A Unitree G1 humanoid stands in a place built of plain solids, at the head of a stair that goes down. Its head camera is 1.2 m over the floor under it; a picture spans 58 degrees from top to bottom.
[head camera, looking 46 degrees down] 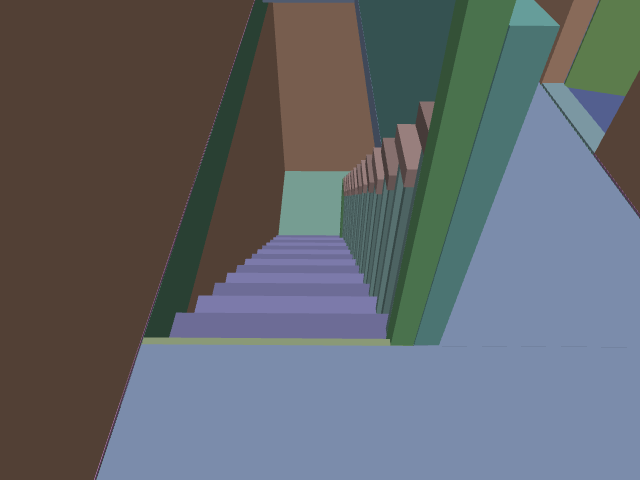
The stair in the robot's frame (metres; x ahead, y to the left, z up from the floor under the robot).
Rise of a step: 0.20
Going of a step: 0.23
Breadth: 0.85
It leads straight ahead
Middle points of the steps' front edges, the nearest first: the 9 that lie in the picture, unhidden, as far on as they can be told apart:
0.73 0.13 0.00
0.96 0.13 -0.20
1.19 0.13 -0.39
1.42 0.13 -0.59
1.65 0.13 -0.79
1.88 0.13 -0.99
2.11 0.12 -1.18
2.34 0.12 -1.38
2.57 0.12 -1.58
